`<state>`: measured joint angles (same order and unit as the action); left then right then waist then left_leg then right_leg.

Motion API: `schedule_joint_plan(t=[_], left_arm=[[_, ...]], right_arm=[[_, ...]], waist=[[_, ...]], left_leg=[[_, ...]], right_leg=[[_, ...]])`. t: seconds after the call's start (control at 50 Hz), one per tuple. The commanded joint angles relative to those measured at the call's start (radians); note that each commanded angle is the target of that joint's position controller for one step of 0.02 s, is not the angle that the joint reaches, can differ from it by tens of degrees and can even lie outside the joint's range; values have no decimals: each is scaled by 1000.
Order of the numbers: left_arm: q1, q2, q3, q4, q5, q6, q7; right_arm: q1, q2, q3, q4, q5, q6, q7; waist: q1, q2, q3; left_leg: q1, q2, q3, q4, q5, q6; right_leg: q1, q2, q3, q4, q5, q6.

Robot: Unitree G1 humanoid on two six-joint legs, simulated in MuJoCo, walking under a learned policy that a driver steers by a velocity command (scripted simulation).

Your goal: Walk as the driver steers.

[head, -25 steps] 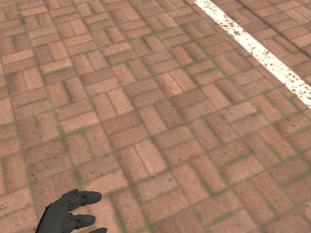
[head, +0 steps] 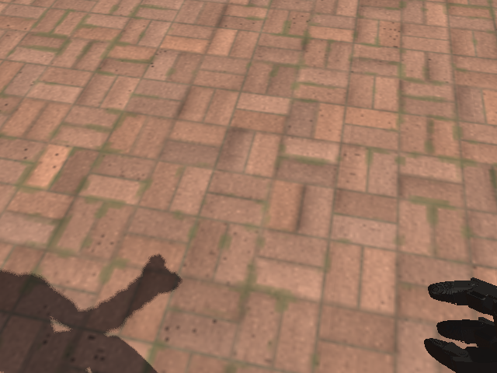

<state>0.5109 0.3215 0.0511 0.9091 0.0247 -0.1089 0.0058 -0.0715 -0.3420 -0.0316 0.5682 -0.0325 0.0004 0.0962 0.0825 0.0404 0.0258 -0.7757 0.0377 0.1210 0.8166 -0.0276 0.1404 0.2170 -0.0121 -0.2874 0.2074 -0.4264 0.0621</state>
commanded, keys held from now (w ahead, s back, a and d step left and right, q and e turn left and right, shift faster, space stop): w+q+shift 0.38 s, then w+shift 0.26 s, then shift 0.02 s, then e+shift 0.32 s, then shift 0.02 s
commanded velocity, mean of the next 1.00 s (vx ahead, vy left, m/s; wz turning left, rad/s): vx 0.82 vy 0.00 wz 0.43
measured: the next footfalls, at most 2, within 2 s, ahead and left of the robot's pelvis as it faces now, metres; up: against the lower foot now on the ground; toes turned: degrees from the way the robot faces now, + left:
left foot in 0.08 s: +0.26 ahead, +0.04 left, +0.00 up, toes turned +9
right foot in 0.46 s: +0.68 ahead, -0.05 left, +0.00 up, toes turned +29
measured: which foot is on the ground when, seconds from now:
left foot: up 0.00-0.06, down 0.08-0.48, up 0.50-0.84, down 0.86-1.00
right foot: down 0.00-0.08, up 0.10-0.44, down 0.46-0.86, up 0.88-1.00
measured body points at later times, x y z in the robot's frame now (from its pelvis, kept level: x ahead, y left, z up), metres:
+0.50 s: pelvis +0.48 +0.02 -0.01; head +0.50 +0.02 +0.44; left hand +0.59 +0.34 -0.05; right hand +0.62 -0.26 -0.12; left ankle +0.24 +0.03 -0.68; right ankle +0.65 -0.07 -0.72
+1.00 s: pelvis +0.80 +0.17 +0.01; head +0.84 +0.21 +0.46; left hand +0.70 +0.43 -0.13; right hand +1.06 +0.04 -0.08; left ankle +0.85 +0.29 -0.71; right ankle +0.76 +0.01 -0.61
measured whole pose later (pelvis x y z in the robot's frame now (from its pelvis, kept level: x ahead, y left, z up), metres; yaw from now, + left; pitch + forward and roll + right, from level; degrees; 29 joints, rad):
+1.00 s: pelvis +0.80 +0.17 +0.01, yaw +22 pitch +1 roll -2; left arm 0.36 0.28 0.06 0.82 0.00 0.00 0.01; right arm 0.10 -0.21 0.02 0.69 -0.02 -0.06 -0.01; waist 0.07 -0.01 0.09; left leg -0.43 0.03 0.08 0.56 -0.15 0.05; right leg -0.42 0.02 0.02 1.23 -0.48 0.01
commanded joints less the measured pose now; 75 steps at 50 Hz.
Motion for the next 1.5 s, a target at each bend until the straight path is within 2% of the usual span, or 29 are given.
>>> schedule_joint_plan(t=[0.02,0.06,0.08,0.1,0.12,0.16,0.22,0.28,0.4,0.46,0.48,0.5,0.52,0.56,0.64,0.74,0.82,0.84,0.86,0.88,0.9,0.94,1.0,1.12,1.26,1.3,1.32,1.34,1.5], left_arm=[[-111,196,34,-107,3,4,18],[-182,220,43,-146,14,37,20],[-200,158,37,-153,16,40,6],[-105,83,9,-280,9,22,-3],[-223,132,5,-315,11,-4,-3],[-282,112,-10,-323,15,-17,0],[-229,95,-17,-299,52,48,1],[-397,41,-38,-375,34,62,-13],[-471,71,-32,-383,-6,50,-22],[-119,155,17,-285,12,37,10],[90,221,39,-252,34,30,31],[19,313,57,-241,45,31,20],[-114,216,52,-268,33,39,5],[-169,99,29,-244,27,38,-8],[-100,58,10,-137,7,3,-15],[-121,85,6,-98,-26,-10,-31],[-72,154,28,-59,-43,-1,-25],[-79,159,30,-66,-53,5,-20],[-72,121,25,-98,-59,11,-15],[86,-9,4,-115,-82,32,5],[135,52,21,-97,-60,59,24],[9,76,30,-117,-28,90,22],[-56,22,34,-134,-4,137,-12],[-158,-42,11,-193,0,160,-31],[-240,17,7,-219,15,125,-32],[-280,136,15,-275,14,111,-12],[-250,121,23,-253,-4,122,2],[-295,85,7,-245,-3,128,6],[-355,22,-10,-204,-4,124,13]], right_arm=[[173,-55,-12,12,2,-10,-7],[557,-135,-62,133,3,-18,-39],[545,-195,-101,152,38,-4,-68],[428,-337,-119,92,-7,18,-70],[491,-301,-121,63,-1,25,-85],[447,-200,-97,121,12,-3,-101],[372,-136,-66,117,16,-48,-105],[356,-139,-70,119,21,-72,-94],[428,-168,-93,141,31,-74,-83],[421,-195,-90,164,16,-76,-82],[400,-89,-59,143,10,-90,-86],[515,21,-26,85,49,-99,-78],[486,-36,-18,121,17,-85,-91],[331,-61,-19,112,-7,-73,-71],[245,-9,2,59,-15,-48,-39],[95,54,51,-8,-15,-81,-26],[249,-33,20,78,-24,-86,-54],[355,-62,7,114,-37,-92,-71],[444,-123,-7,127,-55,-98,-89],[477,-171,-18,94,-70,-97,-93],[494,-121,-15,81,-5,-77,-88],[311,-23,-4,55,26,-62,-106],[299,21,8,92,17,-66,-129],[252,8,-7,120,6,-77,-116],[341,-35,-33,167,11,-27,-104],[472,73,-3,154,11,8,-110],[414,12,-12,163,16,36,-118],[381,-3,-20,159,22,47,-115],[392,47,-16,228,23,46,-117]], waist=[[-197,-140,-28],[-367,-125,-198],[-328,64,-174],[-162,236,-287],[-244,24,-362],[-137,-118,-65],[-28,-123,17],[-47,-78,75],[-119,-1,4],[71,-56,-193],[149,-172,-307],[-4,-555,-378],[-25,-337,-225],[-21,-65,-58],[-71,-130,24],[-100,-134,54],[-160,-122,-57],[-212,-114,-113],[-231,-49,-214],[-158,185,-434],[-151,96,-540],[-119,70,-346],[-67,88,-122],[-24,108,-130],[-58,3,-96],[-108,-332,-120],[-42,-275,-135],[-74,-233,-68],[-88,-170,-83]], left_leg=[[406,-126,85,-56,-60,55],[867,-160,-13,-128,-140,119],[1039,-88,-177,-203,-209,141],[1271,186,-757,-322,-177,345],[1260,222,-925,-482,-349,371],[894,171,-809,-574,-287,283],[534,54,-610,-589,-139,248],[325,-31,-519,-646,-146,210],[512,-23,-538,-538,99,91],[582,-52,-454,-44,427,23],[420,-104,-385,329,161,6],[136,-232,-287,557,-430,-31],[-1,-127,-279,632,-358,-13],[20,-53,-256,534,-252,-25],[15,-32,-287,386,-258,-47],[314,-50,-81,-146,-3,-99],[628,-113,-95,-306,171,-70],[757,-71,-127,-342,243,-60],[935,109,-246,-284,561,-47],[1153,483,-523,-162,1186,62],[1155,485,-535,-122,1347,85],[912,366,-409,-299,745,85],[627,281,-243,-440,637,61],[482,234,-76,-497,461,56],[426,177,-66,-325,-59,-49],[309,-27,-22,-24,-607,-147],[337,-14,-99,51,-600,-148],[341,-11,-130,75,-532,-145],[492,-45,-117,-160,-396,-143]], right_leg=[[-188,-225,11,240,1461,-69],[-377,-246,49,771,1353,-88],[-645,-54,53,1174,395,-60],[-1039,49,176,1524,-88,-6],[-1119,13,363,1508,-3,-16],[-1067,-82,377,1242,53,-24],[-864,-128,370,1043,-36,12],[-745,-131,324,753,167,29],[-523,-42,320,371,466,-15],[-176,3,263,355,241,-61],[32,-185,491,333,-99,-89],[133,-411,1158,30,-345,-189],[30,-406,1211,12,-478,-232],[-189,-313,877,41,-223,-224],[-311,-227,614,-19,53,-200],[-493,-110,334,-25,918,-188],[-385,-97,372,179,1022,-138],[-413,-61,371,364,965,-111],[-526,1,354,616,613,-87],[-686,107,304,1055,-230,-67],[-707,77,395,1173,-264,-88],[-814,8,332,1126,-80,-67],[-745,-16,322,1037,-11,-33],[-617,-12,293,705,186,-54],[-366,18,292,250,318,-98],[-335,-376,706,124,745,-255],[-406,-359,691,90,581,-329],[-462,-296,638,60,461,-312],[-425,-183,498,113,451,-257]])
